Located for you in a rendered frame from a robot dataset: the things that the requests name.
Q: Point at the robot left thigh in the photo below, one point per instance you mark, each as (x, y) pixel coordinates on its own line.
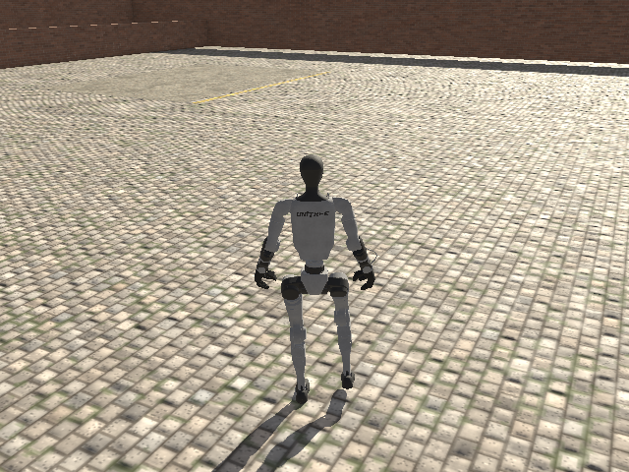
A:
(293, 299)

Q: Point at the robot right upper arm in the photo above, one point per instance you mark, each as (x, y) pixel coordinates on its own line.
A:
(349, 223)

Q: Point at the robot left upper arm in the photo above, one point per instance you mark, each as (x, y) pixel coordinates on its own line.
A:
(276, 223)

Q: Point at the right robot hand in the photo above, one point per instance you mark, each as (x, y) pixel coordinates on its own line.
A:
(362, 276)

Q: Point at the left robot hand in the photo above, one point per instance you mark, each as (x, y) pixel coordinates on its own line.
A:
(268, 275)

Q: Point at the robot left shin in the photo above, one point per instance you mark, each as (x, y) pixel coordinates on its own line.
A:
(298, 352)

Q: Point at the left robot forearm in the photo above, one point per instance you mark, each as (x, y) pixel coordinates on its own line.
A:
(264, 258)

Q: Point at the right robot forearm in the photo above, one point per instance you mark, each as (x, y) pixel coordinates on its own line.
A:
(363, 258)

